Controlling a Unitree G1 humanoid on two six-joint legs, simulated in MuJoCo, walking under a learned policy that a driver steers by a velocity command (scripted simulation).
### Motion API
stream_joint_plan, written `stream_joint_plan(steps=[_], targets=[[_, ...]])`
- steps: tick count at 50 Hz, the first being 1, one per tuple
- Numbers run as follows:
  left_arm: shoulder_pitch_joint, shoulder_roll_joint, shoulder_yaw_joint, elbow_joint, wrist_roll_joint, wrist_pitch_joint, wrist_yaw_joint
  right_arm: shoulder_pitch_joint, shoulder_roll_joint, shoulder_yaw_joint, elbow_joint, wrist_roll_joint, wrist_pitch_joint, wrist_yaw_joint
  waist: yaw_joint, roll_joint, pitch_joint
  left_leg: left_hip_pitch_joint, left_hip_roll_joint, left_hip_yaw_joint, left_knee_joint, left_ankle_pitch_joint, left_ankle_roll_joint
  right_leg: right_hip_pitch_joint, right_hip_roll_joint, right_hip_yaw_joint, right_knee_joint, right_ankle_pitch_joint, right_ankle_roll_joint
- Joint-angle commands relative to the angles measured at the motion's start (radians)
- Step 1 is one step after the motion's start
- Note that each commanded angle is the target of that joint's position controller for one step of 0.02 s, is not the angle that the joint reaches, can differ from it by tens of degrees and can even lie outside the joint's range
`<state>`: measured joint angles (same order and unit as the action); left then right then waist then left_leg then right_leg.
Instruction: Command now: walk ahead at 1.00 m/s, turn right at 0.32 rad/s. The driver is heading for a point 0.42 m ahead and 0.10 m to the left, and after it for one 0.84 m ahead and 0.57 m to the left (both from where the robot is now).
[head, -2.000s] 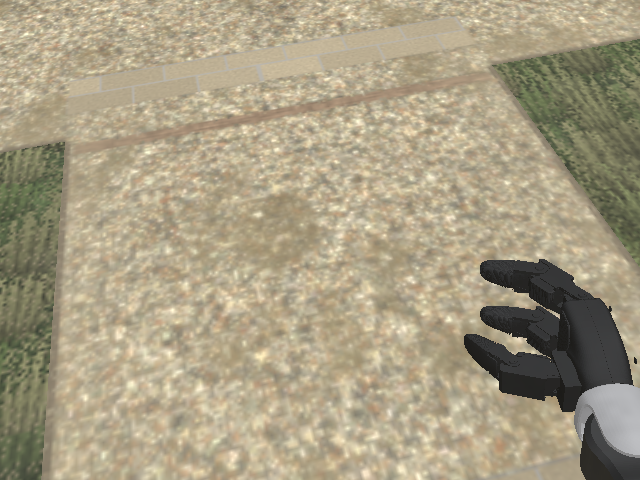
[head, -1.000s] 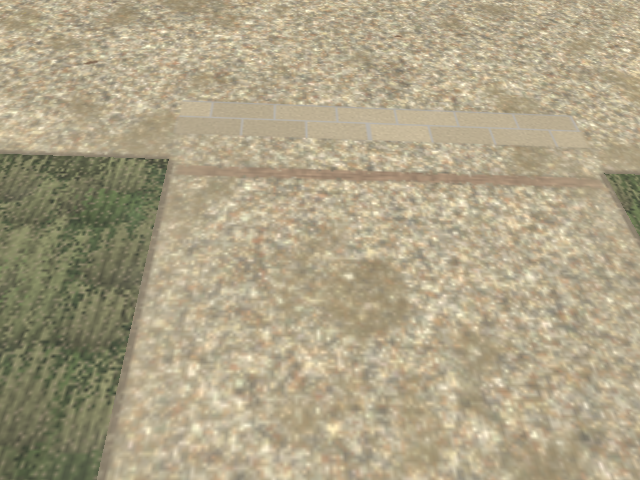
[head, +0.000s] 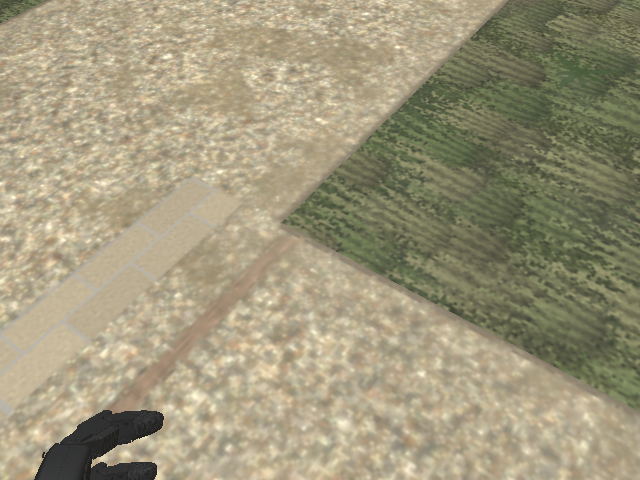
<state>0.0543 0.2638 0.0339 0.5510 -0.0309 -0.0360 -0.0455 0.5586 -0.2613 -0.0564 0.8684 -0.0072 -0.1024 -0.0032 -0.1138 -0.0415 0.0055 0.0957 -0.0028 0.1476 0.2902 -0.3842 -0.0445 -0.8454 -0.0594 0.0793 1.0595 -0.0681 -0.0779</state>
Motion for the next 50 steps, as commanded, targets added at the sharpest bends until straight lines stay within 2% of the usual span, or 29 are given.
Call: stream_joint_plan(steps=[1,3,5,6,7,8,9,10,11,12,13,15,17,20,24,27,29,30,31,32,33,34,35,36,39,43,45,48,50], targets=[[-0.173,0.009,-0.008,-0.101,0.004,-0.035,-0.024,-0.052,-0.140,-0.014,-0.045,0.022,-0.021,-0.006,0.043,0.043,0.183,-0.128,0.267,-0.128,-0.242,0.409,0.180,0.043,-0.003,-0.076,-0.236,0.095,-0.018],[-0.204,0.009,-0.005,-0.118,0.005,-0.053,-0.035,-0.039,-0.167,-0.007,-0.017,0.033,-0.007,-0.001,0.064,0.088,0.176,-0.081,0.264,-0.105,-0.199,0.741,0.190,0.176,0.037,-0.151,-0.344,0.042,-0.039],[-0.115,0.078,0.029,-0.115,0.006,-0.056,-0.027,-0.028,-0.218,-0.010,0.006,0.024,0.003,-0.006,0.148,0.206,0.071,-0.015,0.291,-0.111,-0.024,1.235,0.188,0.384,0.104,-0.167,-0.375,-0.053,-0.064],[0.067,0.138,0.059,-0.076,0.002,-0.050,-0.013,-0.047,-0.240,-0.012,0.016,0.018,0.011,-0.010,0.258,0.250,-0.033,-0.054,0.284,-0.113,0.163,1.351,0.178,0.617,0.124,-0.155,-0.411,-0.061,-0.082],[0.316,0.182,0.087,-0.010,0.000,-0.037,0.008,-0.104,-0.250,-0.011,0.004,0.015,0.013,-0.013,0.401,0.245,-0.136,-0.266,0.237,-0.104,0.446,1.240,0.142,0.965,0.075,-0.101,-0.444,-0.022,-0.088],[0.476,0.276,0.103,0.051,0.008,-0.025,0.039,-0.076,-0.098,0.024,-0.046,-0.018,0.004,-0.009,0.354,-0.002,-0.304,-0.580,0.110,-0.159,0.854,0.290,0.116,1.326,-0.189,0.241,-0.370,-0.142,-0.071],[0.469,0.274,0.085,0.041,0.055,-0.045,0.031,0.043,-0.018,0.044,-0.064,0.046,-0.029,-0.004,0.263,-0.240,-0.537,-0.729,-0.002,-0.340,1.118,-0.091,0.121,1.405,-0.354,0.725,-0.643,-0.521,-0.167],[0.436,0.177,0.070,0.060,0.055,-0.055,0.020,-0.085,-0.101,0.013,-0.085,0.089,-0.039,-0.010,0.285,-0.148,-0.366,-0.838,0.038,-0.345,1.198,-0.022,0.121,1.262,-0.319,0.711,-0.776,-0.637,-0.143],[0.384,0.122,0.057,0.086,0.039,-0.064,0.017,-0.184,-0.090,0.010,-0.120,0.096,-0.033,-0.014,0.265,-0.088,-0.172,-0.910,0.073,-0.300,1.188,0.058,0.114,1.099,-0.303,0.542,-0.784,-0.570,-0.131],[0.323,0.097,0.050,0.106,0.038,-0.074,0.013,-0.223,-0.064,0.013,-0.127,0.074,-0.023,-0.019,0.214,-0.002,-0.079,-0.881,0.122,-0.286,1.157,0.121,0.109,0.935,-0.280,0.412,-0.798,-0.416,-0.116],[0.263,0.045,0.041,0.123,0.053,-0.084,0.008,-0.211,-0.053,0.005,-0.118,0.052,-0.004,-0.017,0.156,0.000,-0.037,-0.812,0.161,-0.290,1.116,0.179,0.112,0.805,-0.229,0.282,-0.807,-0.311,-0.091],[0.205,-0.017,0.034,0.156,0.051,-0.093,0.004,-0.141,-0.013,0.002,-0.103,0.066,0.042,0.002,0.093,-0.060,-0.013,-0.740,0.202,-0.292,1.093,0.206,0.109,0.691,-0.203,0.110,-0.848,-0.182,-0.075],[0.166,-0.006,0.037,0.178,0.036,-0.097,0.010,-0.191,-0.006,0.000,-0.122,0.065,0.075,0.006,0.073,-0.036,0.069,-0.786,0.216,-0.282,1.062,0.203,0.100,0.620,-0.196,-0.032,-0.893,-0.070,-0.045],[0.156,0.029,0.042,0.191,0.056,-0.097,0.031,-0.290,-0.017,0.003,-0.174,0.048,0.080,0.014,0.068,-0.009,0.141,-0.854,0.193,-0.249,0.926,0.371,0.086,0.592,-0.144,-0.197,-0.927,0.054,-0.032],[0.212,0.116,0.053,0.210,0.049,-0.093,0.059,-0.431,-0.045,0.007,-0.227,0.040,0.063,0.052,0.110,0.077,0.168,-0.847,0.150,-0.126,0.643,0.551,0.120,0.725,-0.142,-0.317,-0.953,0.159,-0.001],[0.233,0.206,0.069,0.211,0.047,-0.070,0.076,-0.453,-0.092,-0.011,-0.258,0.049,0.053,0.082,0.085,0.029,0.101,-0.683,0.037,0.028,0.506,0.520,0.167,0.878,-0.150,-0.369,-0.816,0.762,0.049],[0.190,0.276,0.089,0.192,0.026,-0.041,0.078,-0.253,-0.165,-0.048,-0.233,0.067,0.079,0.076,-0.045,-0.085,-0.013,-0.457,-0.035,0.062,0.547,0.349,0.204,0.925,-0.189,-0.362,-0.540,1.202,0.037],[0.126,0.283,0.092,0.166,0.017,-0.038,0.069,-0.028,-0.243,-0.086,-0.180,0.060,0.099,0.066,-0.159,-0.096,-0.108,-0.183,-0.047,0.019,0.544,0.278,0.244,0.820,-0.192,-0.328,-0.280,1.217,0.016],[0.062,0.233,0.079,0.160,0.002,-0.050,0.054,0.157,-0.291,-0.115,-0.121,0.064,0.112,0.043,-0.248,-0.005,-0.141,0.088,-0.024,-0.076,0.418,0.330,0.291,0.628,-0.091,-0.323,0.129,0.815,0.041],[0.071,-0.008,0.016,0.111,0.031,-0.093,0.034,0.086,-0.286,-0.097,-0.094,0.041,0.109,0.044,-0.088,0.435,0.012,0.128,0.003,-0.315,0.372,0.414,0.359,0.245,0.163,-0.231,0.607,-0.467,0.079],[0.231,-0.047,-0.014,0.030,0.000,-0.138,0.022,-0.059,-0.217,-0.052,-0.179,-0.009,0.062,0.050,0.091,0.493,-0.215,0.246,0.205,-0.950,0.118,-0.097,0.554,-0.008,0.191,0.039,0.730,-0.521,0.049],[0.103,0.090,0.005,0.016,-0.009,-0.163,0.017,-0.065,-0.145,-0.048,-0.217,0.000,0.043,0.055,0.018,0.252,-0.183,0.174,0.235,-1.050,-0.059,-0.283,0.486,-0.008,0.129,0.094,0.627,-0.406,-0.008],[0.043,0.106,0.014,-0.007,-0.020,-0.165,0.021,-0.086,-0.142,-0.048,-0.212,0.004,0.020,0.062,0.064,0.058,-0.073,0.027,0.233,-1.032,-0.103,-0.320,0.441,-0.003,0.098,0.079,0.496,-0.328,-0.021],[0.050,0.090,0.012,0.011,0.005,-0.153,0.033,-0.152,-0.142,-0.046,-0.223,0.013,0.004,0.067,0.118,-0.093,-0.030,-0.122,0.210,-0.971,-0.084,-0.265,0.408,0.077,0.049,0.091,0.390,-0.273,-0.010],[0.087,0.102,0.027,0.027,0.032,-0.106,0.050,-0.254,-0.138,-0.041,-0.254,0.019,-0.005,0.036,0.180,-0.061,0.036,-0.379,0.093,-0.751,-0.078,-0.036,0.398,0.211,-0.003,0.102,0.189,-0.227,0.072],[-0.150,0.027,0.005,-0.053,0.054,-0.092,0.058,-0.207,-0.110,-0.033,-0.229,0.042,0.013,-0.012,0.083,0.015,0.097,-0.533,-0.025,-0.530,-0.066,0.180,0.341,0.320,0.029,0.007,-0.250,0.028,0.144],[-0.212,0.004,0.005,-0.080,0.038,-0.094,0.048,-0.188,-0.131,-0.043,-0.212,0.045,0.027,-0.015,0.035,0.077,0.073,-0.560,-0.047,-0.510,-0.048,0.152,0.294,0.434,0.080,-0.030,-0.425,0.140,0.160],[-0.211,0.071,0.041,-0.088,-0.002,-0.105,0.042,-0.160,-0.120,-0.050,-0.187,0.058,0.031,-0.017,0.022,0.141,0.032,-0.430,-0.019,-0.594,0.032,0.074,0.263,0.499,0.093,0.030,-0.554,0.164,0.167],[-0.170,0.118,0.065,-0.079,-0.017,-0.117,0.041,-0.169,-0.115,-0.057,-0.184,0.056,0.038,-0.022,0.058,0.174,0.012,-0.302,0.013,-0.633,0.131,0.203,0.242,0.517,0.083,0.043,-0.593,0.090,0.146]])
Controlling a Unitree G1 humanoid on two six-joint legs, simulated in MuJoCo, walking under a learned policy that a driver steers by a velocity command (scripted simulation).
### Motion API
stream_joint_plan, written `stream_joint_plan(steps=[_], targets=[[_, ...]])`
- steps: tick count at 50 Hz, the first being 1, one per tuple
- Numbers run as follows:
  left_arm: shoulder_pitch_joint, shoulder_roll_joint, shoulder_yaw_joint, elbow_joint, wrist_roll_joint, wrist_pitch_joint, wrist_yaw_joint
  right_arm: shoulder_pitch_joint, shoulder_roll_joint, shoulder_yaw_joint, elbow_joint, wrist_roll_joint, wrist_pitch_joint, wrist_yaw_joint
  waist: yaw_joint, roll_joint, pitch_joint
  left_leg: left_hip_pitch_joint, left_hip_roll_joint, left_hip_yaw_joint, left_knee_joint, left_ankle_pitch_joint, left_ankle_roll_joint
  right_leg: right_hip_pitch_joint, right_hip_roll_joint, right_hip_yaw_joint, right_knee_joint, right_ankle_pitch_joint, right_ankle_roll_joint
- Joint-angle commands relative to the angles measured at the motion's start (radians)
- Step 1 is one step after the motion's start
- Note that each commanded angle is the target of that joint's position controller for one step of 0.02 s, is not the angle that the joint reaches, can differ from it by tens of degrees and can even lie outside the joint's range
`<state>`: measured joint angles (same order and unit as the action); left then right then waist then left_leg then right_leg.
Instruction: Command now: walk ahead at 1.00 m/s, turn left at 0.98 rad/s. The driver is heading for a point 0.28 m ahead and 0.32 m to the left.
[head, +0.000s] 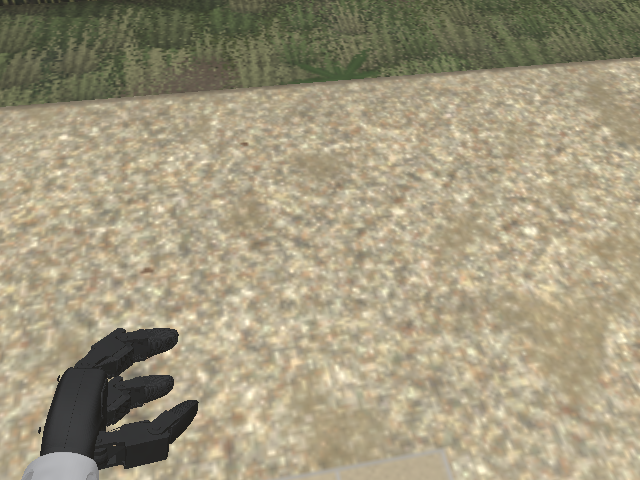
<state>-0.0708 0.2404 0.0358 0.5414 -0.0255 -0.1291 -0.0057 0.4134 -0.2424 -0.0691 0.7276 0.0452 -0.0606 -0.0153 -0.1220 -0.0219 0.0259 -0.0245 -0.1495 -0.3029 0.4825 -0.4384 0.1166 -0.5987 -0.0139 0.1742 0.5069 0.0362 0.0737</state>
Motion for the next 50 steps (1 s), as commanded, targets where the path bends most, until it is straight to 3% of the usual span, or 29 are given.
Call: stream_joint_plan(steps=[1,2,3,4,5,6,7,8,10,12,17,20,22,24,25,27,28,29,30,31,32,34,35,39,43,47,48,49,50], targets=[[0.073,0.179,0.087,-0.042,-0.026,-0.031,0.005,-0.052,-0.140,-0.048,-0.053,-0.006,0.000,-0.007,0.139,0.165,-0.078,-0.146,0.150,-0.170,0.063,0.435,0.055,0.384,0.043,-0.071,-0.034,-0.064,-0.031],[0.285,0.209,0.105,-0.002,-0.029,-0.030,0.011,-0.102,-0.125,-0.037,-0.079,-0.029,0.001,0.006,0.257,0.163,-0.212,-0.211,0.123,-0.113,0.309,0.535,0.016,0.632,-0.015,-0.056,0.026,-0.121,-0.064],[0.524,0.253,0.106,0.035,-0.016,-0.015,0.020,-0.095,-0.015,0.003,-0.114,-0.066,0.000,0.019,0.317,0.007,-0.398,-0.431,0.077,-0.027,0.675,0.170,-0.006,0.994,-0.183,0.149,0.096,-0.379,-0.098],[0.517,0.318,0.108,0.050,0.037,-0.022,-0.005,0.083,0.023,0.025,-0.167,0.030,-0.011,0.019,0.176,-0.545,-0.478,-0.775,0.026,0.058,0.964,-0.136,-0.040,1.150,-0.427,0.842,-0.206,-0.850,-0.284],[0.416,0.199,0.091,0.012,0.036,-0.012,-0.007,0.040,-0.072,0.018,-0.127,0.050,0.001,0.003,0.210,-0.380,-0.320,-0.884,0.137,0.098,1.052,-0.007,-0.047,1.040,-0.397,0.832,-0.255,-1.053,-0.269],[0.383,0.137,0.076,0.017,0.026,0.002,0.002,-0.084,-0.128,0.008,-0.143,0.014,0.008,0.005,0.238,-0.221,-0.187,-0.897,0.156,0.150,1.054,0.069,-0.051,0.908,-0.351,0.619,-0.244,-0.876,-0.236],[0.380,0.139,0.073,0.042,0.034,0.012,0.006,-0.155,-0.131,0.004,-0.156,-0.017,0.012,0.008,0.228,-0.032,-0.114,-0.844,0.194,0.170,1.017,0.107,-0.051,0.775,-0.310,0.448,-0.233,-0.637,-0.214],[0.366,0.137,0.071,0.069,0.040,0.014,0.006,-0.212,-0.122,0.000,-0.180,-0.035,0.011,0.014,0.209,0.013,-0.054,-0.812,0.230,0.168,0.953,0.138,-0.046,0.670,-0.273,0.327,-0.234,-0.477,-0.207],[0.345,0.086,0.053,0.115,0.035,0.006,0.002,-0.209,-0.097,-0.001,-0.195,-0.004,0.029,0.029,0.165,-0.045,-0.007,-0.769,0.282,0.171,0.906,0.139,-0.040,0.565,-0.232,0.160,-0.260,-0.344,-0.192],[0.352,0.073,0.047,0.158,0.018,0.004,-0.003,-0.226,-0.070,0.009,-0.215,0.004,0.044,0.037,0.143,-0.054,0.024,-0.818,0.310,0.182,0.889,0.153,-0.038,0.535,-0.233,0.060,-0.284,-0.263,-0.188],[0.397,0.139,0.046,0.215,0.041,-0.003,-0.002,-0.319,-0.070,0.026,-0.233,-0.010,0.026,0.046,0.136,0.016,0.113,-0.840,0.259,0.183,0.656,0.387,-0.058,0.469,-0.211,-0.138,-0.378,-0.091,-0.213],[0.512,0.152,0.036,0.270,0.030,0.004,0.001,-0.472,-0.061,0.033,-0.264,-0.018,0.005,0.069,0.200,0.066,0.141,-0.799,0.208,0.282,0.432,0.480,-0.028,0.566,-0.203,-0.228,-0.432,0.033,-0.195],[0.533,0.203,0.037,0.295,0.015,0.016,0.004,-0.526,-0.050,0.041,-0.293,-0.008,-0.014,0.091,0.189,0.016,0.173,-0.736,0.187,0.344,0.278,0.447,-0.006,0.623,-0.232,-0.279,-0.418,0.274,-0.192],[0.568,0.245,0.037,0.318,0.022,0.029,0.014,-0.547,-0.088,0.019,-0.309,-0.012,-0.020,0.095,0.154,-0.080,0.108,-0.591,0.100,0.434,0.233,0.353,0.018,0.704,-0.253,-0.314,-0.313,0.779,-0.195],[0.564,0.269,0.039,0.326,0.026,0.037,0.020,-0.469,-0.126,0.000,-0.305,-0.011,-0.014,0.091,0.087,-0.142,0.045,-0.487,0.070,0.444,0.230,0.292,0.043,0.738,-0.280,-0.316,-0.185,1.026,-0.199],[0.480,0.296,0.038,0.317,0.023,0.052,0.033,-0.019,-0.231,-0.061,-0.187,-0.007,0.010,0.061,-0.165,-0.167,-0.158,0.073,0.084,0.369,0.082,0.392,0.111,0.538,-0.250,-0.336,0.299,1.069,-0.165],[0.512,0.166,0.007,0.269,0.054,0.043,0.034,0.097,-0.295,-0.069,-0.119,-0.011,0.020,0.041,-0.092,0.078,-0.264,0.439,0.279,0.042,0.175,0.315,0.108,0.193,-0.120,-0.297,0.707,-0.032,-0.145],[0.641,0.069,-0.028,0.250,0.004,-0.001,0.014,0.084,-0.293,-0.055,-0.134,-0.037,-0.002,0.049,0.012,0.294,-0.515,0.636,0.486,-0.529,-0.053,-0.075,0.267,-0.061,0.031,-0.067,0.976,-0.546,-0.151],[0.468,0.185,0.006,0.233,-0.034,-0.025,0.012,0.075,-0.190,-0.037,-0.111,-0.055,-0.013,0.053,-0.045,0.146,-0.406,0.512,0.460,-0.495,-0.170,0.000,0.219,-0.124,-0.009,-0.009,1.004,-0.484,-0.162],[0.375,0.165,0.003,0.186,-0.048,-0.032,0.013,0.000,-0.176,-0.026,-0.102,-0.060,-0.023,0.055,0.002,0.093,-0.210,0.312,0.445,-0.330,-0.182,0.258,0.207,-0.140,-0.034,-0.037,0.963,-0.445,-0.154],[0.344,0.139,-0.002,0.191,-0.026,-0.028,0.020,-0.096,-0.164,-0.019,-0.102,-0.060,-0.036,0.059,0.064,-0.036,-0.096,0.108,0.412,-0.184,-0.177,0.543,0.187,-0.092,-0.076,-0.051,0.894,-0.409,-0.133],[0.407,0.132,0.007,0.220,-0.003,0.007,0.013,-0.180,-0.090,0.001,-0.097,-0.072,-0.045,0.061,0.154,0.007,-0.044,-0.107,0.355,0.017,-0.192,0.806,0.153,0.026,-0.125,-0.072,0.795,-0.372,-0.102],[0.424,0.117,0.007,0.225,0.005,0.023,0.010,-0.188,-0.077,0.006,-0.086,-0.059,-0.049,0.060,0.171,0.028,-0.041,-0.143,0.340,0.062,-0.213,0.871,0.146,0.042,-0.132,-0.083,0.729,-0.362,-0.087],[0.263,0.062,-0.015,0.158,0.045,0.025,0.002,-0.185,-0.135,-0.003,-0.039,-0.040,-0.051,0.025,0.165,0.049,0.021,-0.314,0.230,0.239,-0.249,1.032,0.119,0.097,-0.075,-0.175,0.360,-0.155,-0.033],[0.091,0.106,-0.004,0.098,0.046,0.008,-0.021,-0.070,-0.220,-0.037,-0.005,-0.019,-0.016,0.001,0.086,0.075,-0.037,-0.252,0.208,0.177,-0.179,0.740,0.052,0.231,0.040,-0.165,-0.002,0.214,-0.040],[0.252,0.198,0.037,0.135,0.052,0.018,-0.003,-0.132,-0.186,-0.042,-0.030,-0.021,0.020,-0.023,0.201,0.105,-0.115,-0.170,0.194,0.071,0.116,0.679,-0.025,0.390,0.022,-0.107,-0.066,0.198,-0.078],[0.346,0.234,0.046,0.149,0.066,0.017,0.004,-0.142,-0.144,-0.028,-0.065,-0.031,0.028,-0.022,0.234,0.030,-0.217,-0.233,0.123,0.099,0.340,0.511,-0.075,0.577,-0.082,-0.061,-0.033,0.488,-0.114],[0.354,0.235,0.030,0.129,0.098,0.026,0.010,0.053,-0.035,0.000,-0.053,-0.043,0.031,-0.013,0.147,-0.233,-0.363,-0.487,-0.005,0.154,0.727,-0.302,-0.139,0.876,-0.384,0.194,0.065,1.005,-0.273],[0.346,0.196,0.021,0.101,0.086,0.043,0.001,0.219,-0.113,0.000,-0.035,-0.022,0.037,-0.001,0.116,-0.305,-0.565,-0.529,0.037,0.081,0.924,-0.347,-0.151,0.959,-0.503,0.400,0.050,0.901,-0.365]])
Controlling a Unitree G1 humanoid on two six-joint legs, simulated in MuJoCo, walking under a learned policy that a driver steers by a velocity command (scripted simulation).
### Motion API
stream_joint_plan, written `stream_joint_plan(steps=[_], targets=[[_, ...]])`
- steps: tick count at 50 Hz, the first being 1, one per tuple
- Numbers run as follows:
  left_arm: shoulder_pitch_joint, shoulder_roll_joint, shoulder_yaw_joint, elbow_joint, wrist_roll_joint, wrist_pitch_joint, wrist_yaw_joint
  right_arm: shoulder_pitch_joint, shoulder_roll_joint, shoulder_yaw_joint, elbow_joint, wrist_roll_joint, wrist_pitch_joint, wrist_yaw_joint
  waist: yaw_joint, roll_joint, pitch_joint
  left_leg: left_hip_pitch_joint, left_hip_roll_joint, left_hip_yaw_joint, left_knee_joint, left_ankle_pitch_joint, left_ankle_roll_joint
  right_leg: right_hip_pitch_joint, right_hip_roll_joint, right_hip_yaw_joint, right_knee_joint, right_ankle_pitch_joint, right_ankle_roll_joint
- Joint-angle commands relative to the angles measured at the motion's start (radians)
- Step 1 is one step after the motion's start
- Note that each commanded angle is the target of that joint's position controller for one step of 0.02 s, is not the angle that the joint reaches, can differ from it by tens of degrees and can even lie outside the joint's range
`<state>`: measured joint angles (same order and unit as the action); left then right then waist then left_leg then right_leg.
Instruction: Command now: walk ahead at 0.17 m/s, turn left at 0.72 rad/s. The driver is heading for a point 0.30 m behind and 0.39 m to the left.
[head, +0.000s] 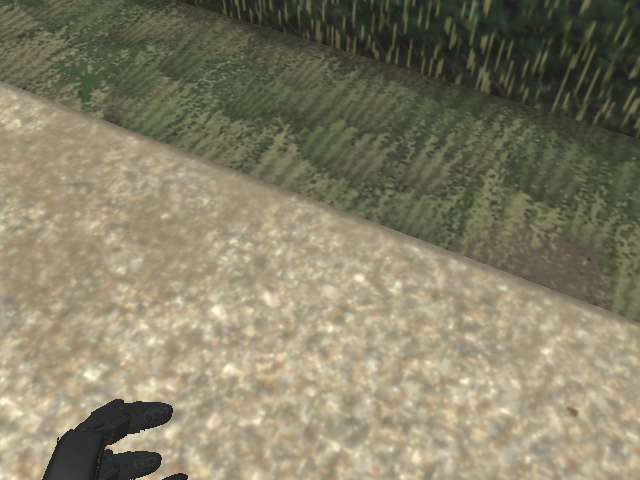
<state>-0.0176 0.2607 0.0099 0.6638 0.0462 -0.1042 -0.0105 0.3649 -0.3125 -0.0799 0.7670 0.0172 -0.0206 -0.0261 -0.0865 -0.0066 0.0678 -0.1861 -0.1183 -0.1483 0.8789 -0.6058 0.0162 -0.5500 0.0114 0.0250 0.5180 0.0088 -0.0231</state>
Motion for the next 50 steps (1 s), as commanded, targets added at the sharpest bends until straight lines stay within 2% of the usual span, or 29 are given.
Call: stream_joint_plan(steps=[1,2,3,5,8,11,14,17,18,19,20,21,22,23,24,25,27,31,35,36,39,40,41,42,43,44,45,47,50], targets=[[0.195,0.169,0.055,-0.056,-0.015,0.037,0.011,0.206,-0.124,-0.010,-0.081,0.023,0.018,0.012,0.085,-0.226,-0.567,-0.424,0.072,-0.049,0.613,-0.059,-0.078,0.835,-0.503,0.528,-0.031,0.524,-0.288],[0.137,0.123,0.045,-0.068,-0.029,0.057,0.022,0.078,-0.157,-0.023,-0.104,0.023,0.041,0.005,0.102,-0.115,-0.426,-0.475,0.117,0.025,0.573,0.044,-0.094,0.690,-0.428,0.412,-0.097,0.245,-0.248],[0.101,0.093,0.034,-0.062,-0.026,0.072,0.032,0.014,-0.161,-0.032,-0.112,0.023,0.066,-0.007,0.097,-0.071,-0.307,-0.473,0.147,0.046,0.544,0.104,-0.106,0.543,-0.370,0.321,-0.139,0.090,-0.218],[0.045,0.111,0.042,-0.043,-0.011,0.082,0.038,0.014,-0.106,-0.027,-0.132,0.022,0.102,-0.019,0.050,-0.124,-0.176,-0.373,0.177,0.088,0.420,0.132,-0.108,0.300,-0.297,0.159,-0.224,-0.007,-0.188],[0.043,0.141,0.064,-0.023,-0.009,0.073,0.043,-0.027,-0.055,-0.015,-0.165,0.006,0.098,-0.023,0.059,-0.122,-0.184,-0.331,0.208,0.124,0.260,0.174,-0.099,0.293,-0.317,0.049,-0.260,0.093,-0.216],[0.013,0.167,0.080,-0.016,-0.022,0.082,0.050,-0.067,-0.061,-0.015,-0.182,0.005,0.093,-0.005,0.061,-0.104,-0.224,-0.250,0.237,0.138,0.111,0.276,-0.070,0.309,-0.356,-0.016,-0.271,0.058,-0.218],[-0.008,0.187,0.093,0.000,-0.036,0.093,0.042,-0.086,-0.089,-0.028,-0.184,0.004,0.104,0.013,0.055,-0.133,-0.201,-0.167,0.218,0.189,-0.016,0.313,-0.033,0.297,-0.360,-0.087,-0.275,-0.062,-0.184],[-0.012,0.190,0.102,0.025,-0.059,0.106,0.031,-0.072,-0.100,-0.045,-0.176,0.002,0.115,0.024,0.028,-0.115,-0.189,-0.074,0.187,0.236,-0.204,0.342,0.025,0.315,-0.363,-0.135,-0.205,-0.187,-0.117],[0.006,0.166,0.100,0.040,-0.067,0.113,0.028,-0.039,-0.116,-0.058,-0.159,-0.003,0.116,0.019,0.018,-0.077,-0.177,-0.012,0.160,0.225,-0.276,0.363,0.059,0.277,-0.328,-0.165,-0.127,-0.280,-0.070],[0.041,0.127,0.094,0.064,-0.067,0.126,0.023,0.014,-0.159,-0.076,-0.143,-0.013,0.112,0.008,0.005,0.052,-0.114,0.050,0.200,0.090,-0.422,0.449,0.119,0.161,-0.251,-0.225,0.057,-0.396,0.004],[0.078,0.094,0.088,0.040,-0.031,0.135,0.020,0.014,-0.287,-0.099,-0.172,-0.011,0.102,-0.012,0.068,0.371,-0.040,0.119,0.425,-0.311,-0.527,0.700,0.252,-0.142,-0.087,-0.273,0.406,-0.675,0.115],[-0.063,0.114,0.093,-0.022,-0.017,0.124,0.031,-0.036,-0.301,-0.095,-0.207,-0.052,0.067,-0.003,0.020,0.301,-0.093,0.002,0.459,-0.463,-0.607,0.527,0.351,-0.208,-0.018,-0.028,0.565,-0.660,0.102],[-0.093,0.141,0.102,-0.027,-0.038,0.118,0.039,-0.097,-0.280,-0.090,-0.211,-0.052,0.039,0.002,0.047,0.201,-0.079,-0.004,0.420,-0.383,-0.637,0.427,0.303,-0.220,-0.025,0.031,0.600,-0.553,0.070],[-0.061,0.147,0.107,-0.012,-0.043,0.113,0.048,-0.150,-0.260,-0.086,-0.216,-0.031,0.027,-0.003,0.084,0.160,-0.081,-0.004,0.382,-0.325,-0.625,0.395,0.242,-0.221,-0.034,0.052,0.589,-0.446,0.052],[-0.026,0.159,0.114,0.016,-0.033,0.111,0.056,-0.187,-0.213,-0.071,-0.227,-0.012,0.028,-0.007,0.100,0.130,-0.103,0.003,0.361,-0.279,-0.590,0.426,0.203,-0.201,-0.044,0.061,0.584,-0.389,0.054],[-0.005,0.156,0.116,0.024,-0.023,0.107,0.057,-0.211,-0.189,-0.061,-0.237,-0.006,0.032,-0.014,0.113,0.136,-0.128,-0.015,0.333,-0.244,-0.563,0.490,0.187,-0.157,-0.032,0.060,0.590,-0.347,0.062],[0.008,0.134,0.112,0.028,-0.032,0.098,0.045,-0.191,-0.159,-0.049,-0.249,-0.010,0.039,-0.024,0.111,0.126,-0.181,0.004,0.295,-0.224,-0.532,0.579,0.181,-0.108,0.001,0.063,0.583,-0.296,0.075],[-0.028,0.099,0.095,0.013,-0.046,0.091,0.035,-0.156,-0.175,-0.057,-0.259,-0.004,0.048,-0.033,0.085,0.141,-0.180,0.062,0.261,-0.285,-0.497,0.602,0.183,-0.092,0.048,0.090,0.371,-0.293,0.097],[-0.021,0.113,0.095,0.015,-0.054,0.084,0.020,-0.169,-0.187,-0.065,-0.284,-0.005,0.060,-0.026,0.071,0.176,-0.186,0.048,0.249,-0.382,-0.472,0.599,0.187,0.000,0.070,0.116,0.225,-0.324,0.098],[0.003,0.123,0.096,0.019,-0.058,0.080,0.014,-0.164,-0.184,-0.065,-0.286,0.001,0.062,-0.023,0.069,0.171,-0.216,0.037,0.239,-0.406,-0.494,0.437,0.188,0.043,0.068,0.117,0.185,-0.322,0.090],[0.070,0.145,0.112,0.028,-0.084,0.058,-0.004,-0.192,-0.175,-0.052,-0.293,0.008,0.056,-0.005,0.101,0.212,-0.167,-0.142,0.198,-0.482,-0.556,-0.029,0.185,0.260,0.061,0.093,0.034,-0.362,0.057],[0.143,0.147,0.120,0.050,-0.092,0.049,-0.006,-0.230,-0.158,-0.043,-0.302,0.010,0.055,-0.003,0.150,0.197,-0.143,-0.255,0.168,-0.467,-0.517,-0.080,0.161,0.398,0.040,0.085,-0.071,-0.307,0.037],[0.246,0.177,0.135,0.078,-0.090,0.045,0.000,-0.239,-0.119,-0.030,-0.307,0.013,0.052,-0.003,0.192,0.125,-0.152,-0.406,0.108,-0.376,-0.376,-0.120,0.102,0.585,-0.049,0.124,-0.157,-0.301,0.005],[0.339,0.214,0.139,0.085,-0.068,0.044,0.007,-0.170,-0.016,-0.003,-0.289,0.004,0.049,-0.001,0.179,-0.058,-0.229,-0.518,-0.005,-0.162,-0.018,-0.083,0.045,0.741,-0.269,0.337,-0.178,-0.512,-0.045],[0.290,0.281,0.143,0.070,-0.018,0.026,-0.004,-0.222,-0.058,-0.006,-0.367,0.027,0.029,0.002,0.138,-0.238,-0.101,-0.779,0.016,-0.109,0.107,0.071,0.045,0.655,-0.408,0.696,-0.329,-0.801,-0.148],[0.201,0.240,0.138,0.039,-0.025,0.013,0.002,-0.254,-0.131,-0.018,-0.364,0.015,0.018,0.005,0.120,-0.216,-0.022,-0.823,0.118,-0.068,0.212,0.169,0.028,0.590,-0.420,0.660,-0.346,-0.831,-0.159],[0.176,0.187,0.122,0.030,-0.046,0.013,0.015,-0.247,-0.161,-0.029,-0.345,0.005,0.018,0.010,0.122,-0.176,-0.002,-0.833,0.143,-0.032,0.272,0.242,0.010,0.575,-0.373,0.540,-0.345,-0.766,-0.129],[0.209,0.163,0.106,0.028,-0.060,0.021,0.031,-0.221,-0.133,-0.024,-0.326,-0.003,0.017,0.021,0.126,-0.104,-0.007,-0.815,0.177,0.017,0.388,0.320,-0.012,0.554,-0.302,0.359,-0.338,-0.622,-0.078],[0.302,0.166,0.095,0.054,-0.038,0.009,0.030,-0.227,-0.083,-0.004,-0.333,0.014,0.008,0.031,0.147,-0.094,0.003,-0.834,0.216,0.057,0.495,0.424,-0.024,0.528,-0.264,0.183,-0.353,-0.489,-0.073]])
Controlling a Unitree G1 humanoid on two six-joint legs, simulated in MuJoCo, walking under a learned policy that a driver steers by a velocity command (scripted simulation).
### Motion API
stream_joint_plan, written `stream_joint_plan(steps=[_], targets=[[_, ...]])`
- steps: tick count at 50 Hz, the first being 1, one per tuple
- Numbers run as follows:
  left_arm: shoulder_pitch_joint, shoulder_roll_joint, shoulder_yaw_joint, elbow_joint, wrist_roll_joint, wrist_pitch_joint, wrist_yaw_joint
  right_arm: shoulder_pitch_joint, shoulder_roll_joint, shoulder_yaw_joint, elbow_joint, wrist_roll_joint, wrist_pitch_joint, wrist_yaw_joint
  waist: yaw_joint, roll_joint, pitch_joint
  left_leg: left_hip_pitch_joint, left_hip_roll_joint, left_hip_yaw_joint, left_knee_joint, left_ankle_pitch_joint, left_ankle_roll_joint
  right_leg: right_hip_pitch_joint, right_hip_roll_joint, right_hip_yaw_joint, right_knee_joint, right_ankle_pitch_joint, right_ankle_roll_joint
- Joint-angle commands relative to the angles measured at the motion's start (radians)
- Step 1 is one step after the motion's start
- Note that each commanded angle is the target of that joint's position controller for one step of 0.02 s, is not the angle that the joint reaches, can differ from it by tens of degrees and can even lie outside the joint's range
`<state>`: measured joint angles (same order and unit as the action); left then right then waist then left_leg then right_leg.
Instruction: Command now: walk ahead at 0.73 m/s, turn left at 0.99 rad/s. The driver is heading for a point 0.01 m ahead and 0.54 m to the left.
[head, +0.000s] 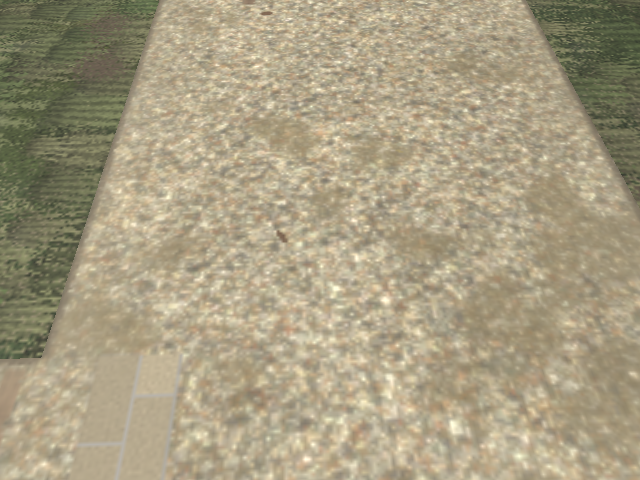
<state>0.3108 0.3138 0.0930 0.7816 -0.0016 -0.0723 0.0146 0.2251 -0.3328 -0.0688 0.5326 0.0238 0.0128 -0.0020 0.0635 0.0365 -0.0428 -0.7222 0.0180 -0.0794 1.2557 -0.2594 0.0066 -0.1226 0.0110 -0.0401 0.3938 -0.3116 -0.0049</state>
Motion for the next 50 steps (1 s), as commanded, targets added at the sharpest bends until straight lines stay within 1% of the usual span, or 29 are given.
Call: stream_joint_plan(steps=[1,6,11,13,15,16,17,18,19,20,21,22,23,26,28,30,33,35,36,37,38,39,40,41,42,43,45,47,50], targets=[[-0.005,0.111,0.008,-0.055,0.016,-0.025,0.003,-0.095,-0.055,-0.012,-0.100,0.012,-0.025,0.008,0.003,-0.140,0.126,-0.311,0.088,-0.012,0.125,0.108,-0.023,0.099,-0.261,0.203,-0.233,-0.135,-0.094],[0.062,0.106,-0.005,-0.023,0.036,-0.021,-0.001,-0.163,-0.033,-0.001,-0.102,0.022,-0.024,0.028,0.022,-0.141,0.197,-0.332,0.112,0.028,0.010,0.202,-0.032,0.126,-0.264,0.009,-0.260,0.037,-0.098],[0.087,0.155,0.002,0.007,0.015,0.000,-0.001,-0.277,0.017,0.027,-0.116,0.026,-0.042,0.076,0.031,-0.094,0.265,-0.213,0.111,0.165,-0.302,0.179,0.052,0.216,-0.288,-0.164,-0.279,0.327,-0.073],[0.062,0.218,0.014,0.003,0.010,0.011,0.002,-0.231,-0.013,0.012,-0.103,0.027,-0.044,0.078,-0.036,-0.157,0.188,0.033,0.007,0.276,-0.371,0.098,0.104,0.221,-0.288,-0.231,-0.154,1.025,-0.067],[0.040,0.278,0.030,-0.005,0.005,0.025,0.004,0.041,-0.125,-0.046,-0.045,0.040,-0.037,0.071,-0.209,-0.233,0.009,0.423,-0.101,0.304,-0.391,-0.015,0.160,0.176,-0.317,-0.235,0.221,1.471,-0.073],[0.001,0.260,0.025,-0.031,-0.007,0.013,0.005,0.302,-0.221,-0.101,0.031,0.041,-0.023,0.057,-0.339,-0.183,-0.107,0.830,-0.114,0.217,-0.533,0.069,0.218,-0.036,-0.281,-0.220,0.531,1.323,-0.044],[0.046,0.066,-0.028,-0.053,0.026,-0.011,0.001,0.334,-0.267,-0.103,0.090,0.045,-0.012,0.038,-0.237,0.097,-0.075,1.067,0.035,-0.095,-0.561,-0.002,0.253,-0.395,-0.128,-0.167,0.917,0.025,-0.002],[0.070,0.023,-0.057,-0.164,-0.008,-0.068,-0.005,0.289,-0.301,-0.095,0.031,0.025,-0.042,0.041,-0.142,0.315,-0.338,1.264,0.232,-0.777,-0.862,-0.413,0.478,-0.663,0.047,0.086,1.199,-0.240,0.008],[-0.106,0.154,-0.033,-0.191,-0.032,-0.107,-0.005,0.322,-0.197,-0.073,0.035,0.011,-0.066,0.048,-0.235,0.109,-0.309,1.219,0.240,-0.817,-0.987,-0.460,0.387,-0.727,-0.021,0.203,1.155,-0.091,-0.033],[-0.181,0.135,-0.037,-0.227,-0.053,-0.121,-0.001,0.316,-0.183,-0.068,0.061,-0.006,-0.088,0.047,-0.203,0.057,-0.142,1.069,0.232,-0.763,-1.021,-0.373,0.359,-0.760,-0.031,0.182,1.111,-0.044,-0.047],[-0.175,0.104,-0.047,-0.212,-0.034,-0.122,0.004,0.246,-0.160,-0.056,0.058,-0.013,-0.103,0.049,-0.135,-0.095,-0.058,0.885,0.205,-0.666,-1.013,-0.269,0.337,-0.696,-0.076,0.190,1.032,-0.004,-0.046],[-0.138,0.090,-0.044,-0.192,-0.014,-0.110,0.002,0.163,-0.125,-0.044,0.049,-0.020,-0.109,0.047,-0.071,-0.120,-0.004,0.727,0.148,-0.546,-0.993,-0.169,0.323,-0.609,-0.108,0.202,0.959,0.028,-0.036],[-0.087,0.088,-0.041,-0.181,-0.012,-0.091,-0.008,0.113,-0.106,-0.035,0.037,-0.029,-0.110,0.041,-0.023,-0.055,0.025,0.628,0.111,-0.485,-1.006,-0.139,0.332,-0.564,-0.119,0.208,0.928,0.044,-0.019],[-0.160,0.103,-0.035,-0.202,0.024,-0.056,-0.015,0.075,-0.080,-0.023,0.050,0.004,-0.107,0.015,-0.009,-0.046,0.148,0.426,0.041,-0.306,-1.050,0.228,0.309,-0.513,-0.117,0.130,0.712,0.062,0.042],[-0.289,0.055,-0.049,-0.249,0.046,-0.058,-0.019,0.068,-0.093,-0.026,0.075,0.002,-0.090,-0.016,-0.037,-0.035,0.191,0.290,-0.044,-0.180,-0.984,0.522,0.252,-0.433,-0.043,0.039,0.493,0.229,0.074],[-0.364,-0.004,-0.061,-0.272,0.046,-0.062,-0.031,0.125,-0.113,-0.040,0.115,0.005,-0.061,-0.029,-0.096,-0.007,0.132,0.233,-0.100,-0.149,-0.930,0.473,0.172,-0.264,0.049,-0.015,0.244,0.449,0.069],[-0.414,0.051,-0.028,-0.311,0.003,-0.061,-0.036,0.178,-0.125,-0.054,0.151,0.017,-0.042,-0.040,-0.120,0.066,0.069,0.347,-0.076,-0.277,-0.863,0.327,0.116,-0.165,0.093,0.066,0.090,0.554,0.056],[-0.368,0.110,0.000,-0.307,-0.001,-0.059,-0.022,0.141,-0.114,-0.058,0.143,0.019,-0.039,-0.049,-0.080,0.089,0.023,0.458,-0.065,-0.335,-0.717,0.398,0.079,-0.121,0.081,0.108,0.048,0.511,0.039],[-0.267,0.127,0.012,-0.286,0.005,-0.060,-0.013,0.106,-0.114,-0.061,0.128,0.016,-0.036,-0.052,-0.021,0.098,-0.048,0.490,-0.084,-0.323,-0.585,0.476,0.043,-0.016,0.068,0.095,0.030,0.558,0.030],[-0.090,0.138,0.017,-0.254,0.018,-0.058,-0.008,0.075,-0.078,-0.048,0.105,0.007,-0.035,-0.048,0.062,0.103,-0.185,0.479,-0.114,-0.285,-0.348,0.416,0.000,0.193,-0.021,0.132,0.062,0.643,-0.006],[0.003,0.166,0.003,-0.237,0.026,-0.047,-0.004,0.159,0.073,-0.001,0.079,-0.033,-0.026,-0.040,0.011,-0.149,-0.337,0.283,-0.182,-0.195,-0.019,-0.476,-0.044,0.481,-0.307,0.368,0.236,1.149,-0.049],[-0.001,0.149,-0.007,-0.253,0.067,-0.032,-0.021,0.429,0.008,-0.004,0.093,-0.002,-0.017,-0.023,-0.102,-0.430,-0.537,0.155,-0.199,-0.238,0.283,-0.591,-0.074,0.633,-0.530,0.756,0.184,1.181,-0.222],[-0.108,0.169,0.007,-0.275,0.043,-0.013,-0.021,0.415,-0.106,-0.024,0.102,0.015,-0.002,-0.014,-0.103,-0.354,-0.535,0.099,-0.087,-0.200,0.418,-0.413,-0.105,0.564,-0.550,0.819,0.099,0.692,-0.318],[-0.192,0.088,-0.007,-0.297,0.034,0.004,-0.005,0.233,-0.154,-0.038,0.077,0.021,0.010,-0.014,-0.071,-0.212,-0.395,0.062,-0.038,-0.107,0.361,-0.277,-0.116,0.394,-0.440,0.656,0.010,0.380,-0.291],[-0.240,0.033,-0.030,-0.299,0.031,0.023,0.010,0.138,-0.169,-0.047,0.065,0.015,0.031,-0.024,-0.069,-0.089,-0.260,0.078,-0.010,-0.053,0.301,-0.199,-0.121,0.216,-0.355,0.500,-0.030,0.273,-0.231],[-0.269,0.032,-0.035,-0.287,0.028,0.032,0.014,0.120,-0.167,-0.052,0.054,0.017,0.049,-0.032,-0.090,-0.077,-0.154,0.120,0.015,-0.038,0.237,-0.186,-0.116,0.056,-0.303,0.388,-0.056,0.303,-0.210],[-0.272,0.060,-0.017,-0.238,0.031,0.031,0.013,0.084,-0.094,-0.036,0.030,0.015,0.055,-0.038,-0.096,-0.121,-0.036,0.183,0.045,0.002,0.051,-0.203,-0.095,-0.112,-0.240,0.208,-0.101,0.381,-0.191],[-0.212,0.088,0.000,-0.185,0.030,0.020,0.009,0.056,-0.038,-0.018,0.016,0.003,0.038,-0.039,-0.076,-0.135,-0.066,0.170,0.079,0.023,-0.064,-0.211,-0.079,-0.069,-0.278,0.171,-0.136,0.399,-0.228],[-0.185,0.154,0.028,-0.151,-0.008,0.011,0.008,0.023,-0.078,-0.024,0.008,0.000,0.026,-0.009,-0.068,-0.147,-0.102,0.154,0.130,0.030,-0.151,-0.124,-0.023,-0.025,-0.367,0.241,-0.255,-0.098,-0.236]])
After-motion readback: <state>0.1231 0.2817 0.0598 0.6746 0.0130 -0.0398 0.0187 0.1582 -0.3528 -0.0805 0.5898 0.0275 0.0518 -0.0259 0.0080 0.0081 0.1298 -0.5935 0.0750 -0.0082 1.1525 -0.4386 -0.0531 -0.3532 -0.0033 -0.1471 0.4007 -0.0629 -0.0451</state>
